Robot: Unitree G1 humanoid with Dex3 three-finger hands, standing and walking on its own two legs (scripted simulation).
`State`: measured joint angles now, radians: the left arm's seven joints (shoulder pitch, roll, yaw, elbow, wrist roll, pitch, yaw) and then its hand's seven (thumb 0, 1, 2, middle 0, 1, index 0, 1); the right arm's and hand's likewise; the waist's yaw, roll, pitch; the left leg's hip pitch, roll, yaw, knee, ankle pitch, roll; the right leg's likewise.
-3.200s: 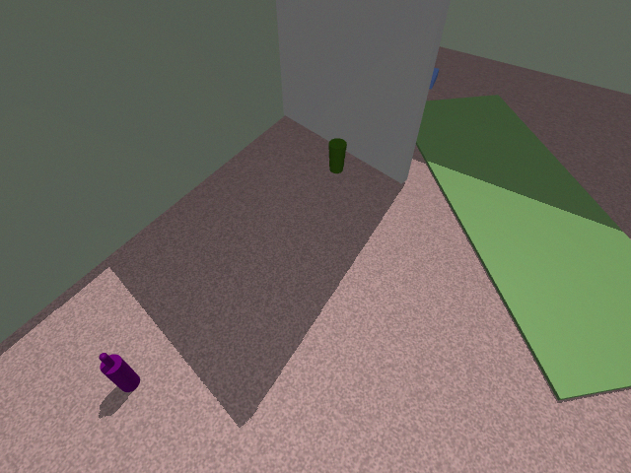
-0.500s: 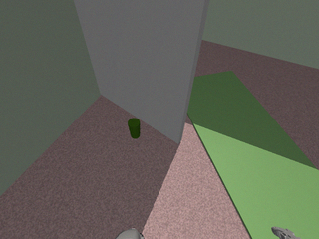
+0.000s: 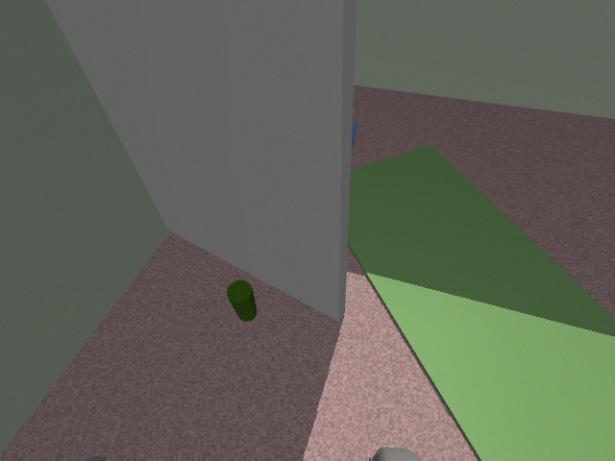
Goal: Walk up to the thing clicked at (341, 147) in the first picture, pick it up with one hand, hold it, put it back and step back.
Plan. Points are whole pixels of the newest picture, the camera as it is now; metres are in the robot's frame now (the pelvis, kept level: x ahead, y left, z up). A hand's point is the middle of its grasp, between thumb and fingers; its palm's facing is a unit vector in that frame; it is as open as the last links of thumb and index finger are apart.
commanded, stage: walk up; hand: left
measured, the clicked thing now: (243, 302) +0.72 +0.27 -0.68
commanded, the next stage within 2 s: none
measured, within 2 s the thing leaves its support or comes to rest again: neither
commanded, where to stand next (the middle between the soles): +0.37 +0.06 m, yaw +0 degrees
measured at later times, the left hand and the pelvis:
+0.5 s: hand (103, 440) +0.19 +0.34 -0.15, palm faces -0.02 -0.94 -0.35, open 7.4 cm; pelvis +0.16 +0.06 +0.01, yaw +1 degrees
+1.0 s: hand (143, 316) +0.38 +0.31 -0.12, palm faces -0.03 -0.91 -0.41, open 7.4 cm; pelvis +0.29 +0.04 +0.00, yaw +0 degrees
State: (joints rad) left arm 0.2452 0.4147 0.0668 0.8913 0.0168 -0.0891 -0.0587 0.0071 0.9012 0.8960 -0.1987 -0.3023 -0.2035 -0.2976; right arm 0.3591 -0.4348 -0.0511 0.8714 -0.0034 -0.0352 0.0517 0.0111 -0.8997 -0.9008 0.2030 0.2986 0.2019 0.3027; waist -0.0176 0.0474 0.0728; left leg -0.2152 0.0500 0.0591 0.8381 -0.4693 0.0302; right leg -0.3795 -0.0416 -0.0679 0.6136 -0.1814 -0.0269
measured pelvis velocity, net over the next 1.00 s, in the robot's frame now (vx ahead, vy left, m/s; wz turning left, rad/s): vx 0.29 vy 0.04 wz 0.01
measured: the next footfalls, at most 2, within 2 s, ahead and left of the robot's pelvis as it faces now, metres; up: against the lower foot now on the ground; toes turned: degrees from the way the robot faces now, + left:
left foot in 0.38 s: +0.26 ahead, +0.17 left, +0.00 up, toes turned +7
right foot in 0.80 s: +0.40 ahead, -0.08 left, +0.00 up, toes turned -1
